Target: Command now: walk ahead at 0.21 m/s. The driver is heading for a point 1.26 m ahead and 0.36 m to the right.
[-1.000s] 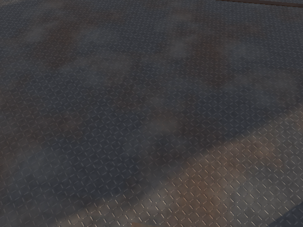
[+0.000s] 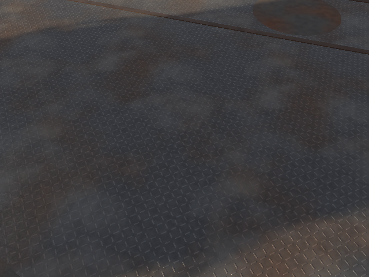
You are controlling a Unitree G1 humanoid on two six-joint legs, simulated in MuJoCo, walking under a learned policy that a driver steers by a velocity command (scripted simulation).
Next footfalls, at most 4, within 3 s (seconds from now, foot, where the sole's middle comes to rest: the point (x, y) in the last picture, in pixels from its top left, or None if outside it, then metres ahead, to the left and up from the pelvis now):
0.58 left None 0.42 0.10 -0.77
1.12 right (238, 237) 0.70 -0.17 -0.77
1.60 left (213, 167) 1.04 -0.08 -0.77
2.10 right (295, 160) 1.09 -0.47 -0.77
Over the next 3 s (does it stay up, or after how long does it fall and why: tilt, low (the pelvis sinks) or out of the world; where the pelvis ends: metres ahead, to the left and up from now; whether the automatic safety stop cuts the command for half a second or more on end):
stays up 1.19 -0.39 0.00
